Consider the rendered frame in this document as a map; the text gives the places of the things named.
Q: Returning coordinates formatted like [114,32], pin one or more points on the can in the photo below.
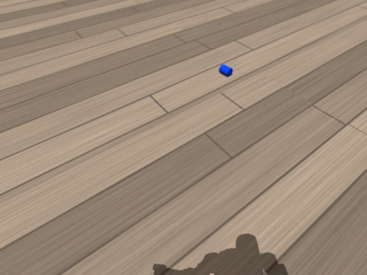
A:
[225,70]

